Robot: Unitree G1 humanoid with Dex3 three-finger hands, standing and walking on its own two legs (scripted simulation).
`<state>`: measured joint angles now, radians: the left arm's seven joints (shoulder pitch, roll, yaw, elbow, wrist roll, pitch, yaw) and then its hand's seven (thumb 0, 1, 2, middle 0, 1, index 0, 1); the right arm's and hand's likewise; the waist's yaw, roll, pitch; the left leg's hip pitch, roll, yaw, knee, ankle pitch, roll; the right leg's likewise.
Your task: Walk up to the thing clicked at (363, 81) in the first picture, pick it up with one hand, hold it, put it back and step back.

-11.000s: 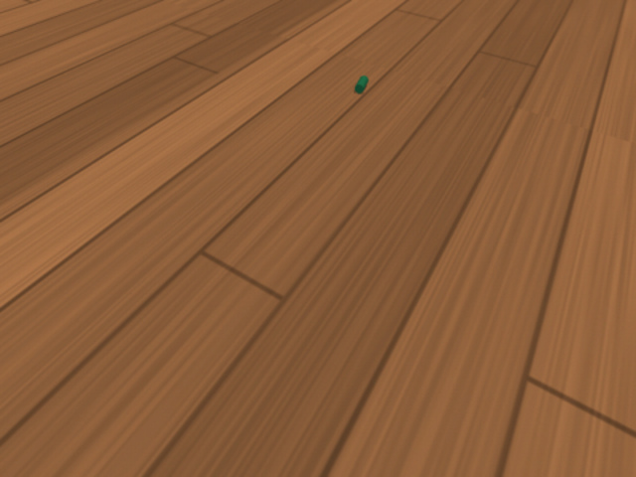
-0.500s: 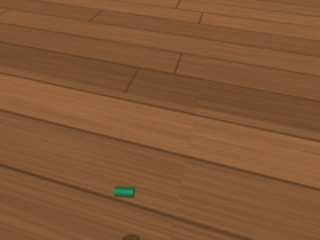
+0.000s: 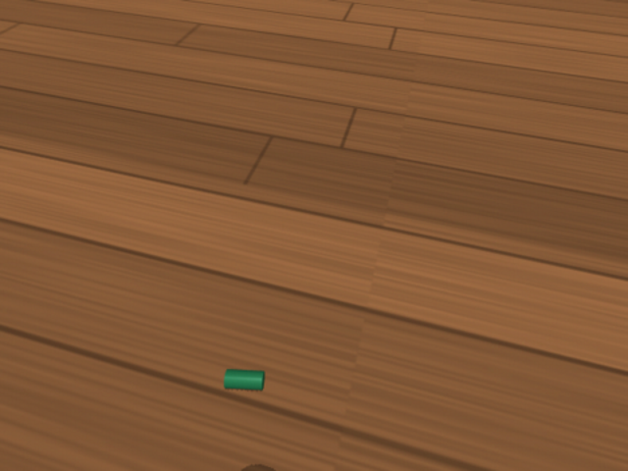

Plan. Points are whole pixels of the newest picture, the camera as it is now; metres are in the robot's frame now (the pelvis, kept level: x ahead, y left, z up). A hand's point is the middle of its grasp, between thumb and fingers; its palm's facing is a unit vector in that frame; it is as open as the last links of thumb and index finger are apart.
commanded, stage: stand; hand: left
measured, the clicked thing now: (244, 379) +0.47 +0.22 -0.76
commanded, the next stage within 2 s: walk up in 0.16 s
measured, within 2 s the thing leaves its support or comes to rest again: neither
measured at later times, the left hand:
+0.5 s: hand out of the picture +0.08 +0.25 -0.16, palm faces -0.01 -0.94 -0.34, open 7.4 cm
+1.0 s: hand out of the picture +0.12 +0.24 -0.16, palm faces -0.04 -0.94 -0.34, open 7.4 cm
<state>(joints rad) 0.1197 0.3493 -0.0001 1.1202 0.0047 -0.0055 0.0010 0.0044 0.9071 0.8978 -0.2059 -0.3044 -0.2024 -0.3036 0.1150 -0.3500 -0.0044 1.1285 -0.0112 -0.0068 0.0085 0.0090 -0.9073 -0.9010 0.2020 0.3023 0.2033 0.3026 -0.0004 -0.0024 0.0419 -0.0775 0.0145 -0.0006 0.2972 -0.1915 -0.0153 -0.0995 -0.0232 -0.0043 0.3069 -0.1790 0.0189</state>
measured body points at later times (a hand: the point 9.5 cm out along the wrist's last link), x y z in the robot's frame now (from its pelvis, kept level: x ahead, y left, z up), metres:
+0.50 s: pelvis +0.02 +0.00 +0.00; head +0.02 +0.00 +0.45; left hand +0.08 +0.30 -0.14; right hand +0.07 -0.31 -0.13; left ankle -0.02 +0.13 -0.75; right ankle -0.01 -0.13 -0.75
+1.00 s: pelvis +0.02 -0.01 -0.01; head +0.03 -0.01 +0.44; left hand +0.13 +0.29 -0.13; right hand +0.09 -0.32 -0.13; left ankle -0.02 +0.13 -0.75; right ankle -0.01 -0.13 -0.75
